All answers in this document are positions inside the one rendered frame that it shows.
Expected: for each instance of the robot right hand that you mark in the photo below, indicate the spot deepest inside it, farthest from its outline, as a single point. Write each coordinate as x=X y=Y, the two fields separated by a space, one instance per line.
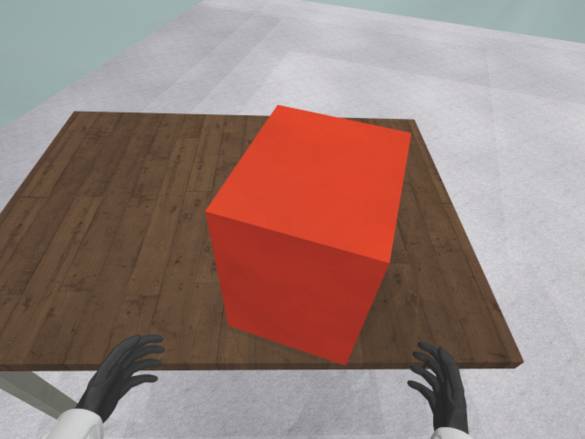
x=447 y=400

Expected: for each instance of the table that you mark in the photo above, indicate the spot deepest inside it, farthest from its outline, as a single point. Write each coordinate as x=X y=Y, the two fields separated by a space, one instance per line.
x=107 y=238

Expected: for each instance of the robot left forearm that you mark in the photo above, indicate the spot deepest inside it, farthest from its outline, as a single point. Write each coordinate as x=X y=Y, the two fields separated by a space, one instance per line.
x=76 y=424

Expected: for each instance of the robot left hand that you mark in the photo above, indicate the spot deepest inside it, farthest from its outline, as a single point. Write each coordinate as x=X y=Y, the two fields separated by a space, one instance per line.
x=113 y=377

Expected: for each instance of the carton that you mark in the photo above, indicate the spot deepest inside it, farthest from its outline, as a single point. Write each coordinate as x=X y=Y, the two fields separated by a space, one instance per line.
x=302 y=230

